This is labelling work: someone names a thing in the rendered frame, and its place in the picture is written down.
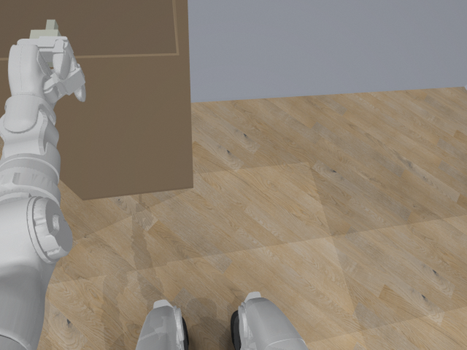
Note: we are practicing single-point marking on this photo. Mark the robot left forearm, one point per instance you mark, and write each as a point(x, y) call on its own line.
point(30, 163)

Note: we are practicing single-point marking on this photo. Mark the drawer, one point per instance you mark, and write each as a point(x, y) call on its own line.
point(93, 27)

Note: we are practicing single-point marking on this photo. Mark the right robot thigh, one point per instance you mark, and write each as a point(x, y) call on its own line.
point(261, 320)

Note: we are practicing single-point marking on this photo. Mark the robot left upper arm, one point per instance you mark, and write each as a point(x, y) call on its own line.
point(33, 237)

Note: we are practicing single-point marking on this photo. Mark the left robot hand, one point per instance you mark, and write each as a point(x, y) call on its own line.
point(29, 73)

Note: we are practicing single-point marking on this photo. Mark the right robot shin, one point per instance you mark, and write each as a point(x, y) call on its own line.
point(248, 345)

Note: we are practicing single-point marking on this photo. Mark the handle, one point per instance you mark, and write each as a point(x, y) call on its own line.
point(51, 30)

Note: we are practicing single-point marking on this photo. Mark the cabinet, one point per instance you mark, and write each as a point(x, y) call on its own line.
point(133, 133)

